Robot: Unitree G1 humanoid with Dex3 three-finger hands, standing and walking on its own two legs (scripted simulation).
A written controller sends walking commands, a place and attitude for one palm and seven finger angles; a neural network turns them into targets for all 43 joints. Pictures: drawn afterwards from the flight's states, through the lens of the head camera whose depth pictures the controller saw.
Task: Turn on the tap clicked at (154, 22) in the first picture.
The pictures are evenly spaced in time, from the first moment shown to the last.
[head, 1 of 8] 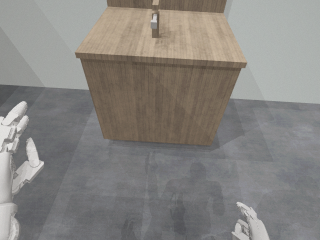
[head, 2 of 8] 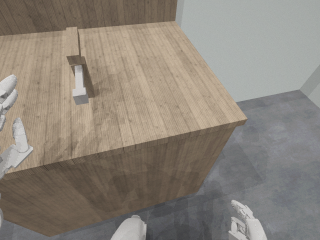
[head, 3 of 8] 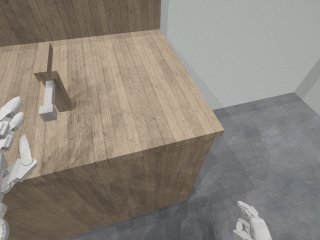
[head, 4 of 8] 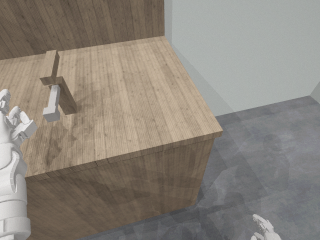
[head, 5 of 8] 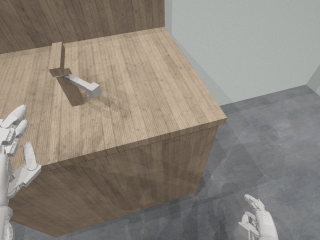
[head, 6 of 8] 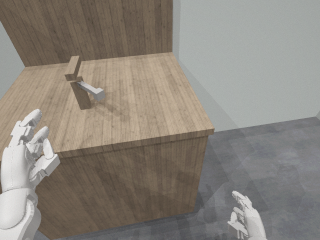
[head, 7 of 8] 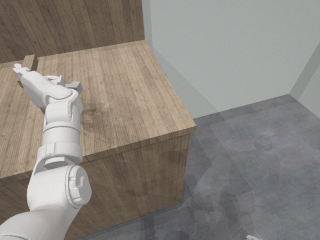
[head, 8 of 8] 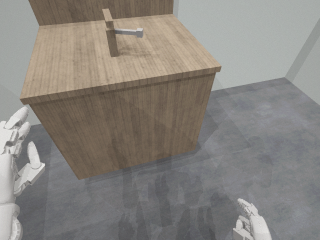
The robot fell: no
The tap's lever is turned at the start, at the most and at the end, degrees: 0 86 66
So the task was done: yes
